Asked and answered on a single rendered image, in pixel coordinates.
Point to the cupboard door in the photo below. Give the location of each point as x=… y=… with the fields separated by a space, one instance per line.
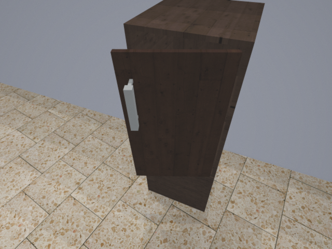
x=182 y=97

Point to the handle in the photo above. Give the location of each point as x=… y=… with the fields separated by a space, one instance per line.
x=131 y=105

